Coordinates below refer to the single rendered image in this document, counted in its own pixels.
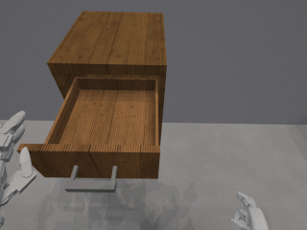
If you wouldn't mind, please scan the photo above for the robot left hand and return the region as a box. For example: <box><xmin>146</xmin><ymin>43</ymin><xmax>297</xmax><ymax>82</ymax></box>
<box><xmin>0</xmin><ymin>110</ymin><xmax>36</xmax><ymax>211</ymax></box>

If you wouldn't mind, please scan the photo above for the drawer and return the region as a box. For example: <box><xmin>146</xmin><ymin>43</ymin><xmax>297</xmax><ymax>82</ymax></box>
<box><xmin>17</xmin><ymin>77</ymin><xmax>160</xmax><ymax>179</ymax></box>

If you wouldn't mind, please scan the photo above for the robot right hand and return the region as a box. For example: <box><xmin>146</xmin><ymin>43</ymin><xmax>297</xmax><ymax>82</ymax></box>
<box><xmin>231</xmin><ymin>192</ymin><xmax>270</xmax><ymax>230</ymax></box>

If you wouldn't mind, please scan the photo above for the cabinet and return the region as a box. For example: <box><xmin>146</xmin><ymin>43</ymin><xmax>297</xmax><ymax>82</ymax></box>
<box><xmin>47</xmin><ymin>11</ymin><xmax>167</xmax><ymax>146</ymax></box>

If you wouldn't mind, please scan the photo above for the handle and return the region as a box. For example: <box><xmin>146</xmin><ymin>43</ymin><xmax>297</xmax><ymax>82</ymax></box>
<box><xmin>64</xmin><ymin>165</ymin><xmax>117</xmax><ymax>193</ymax></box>

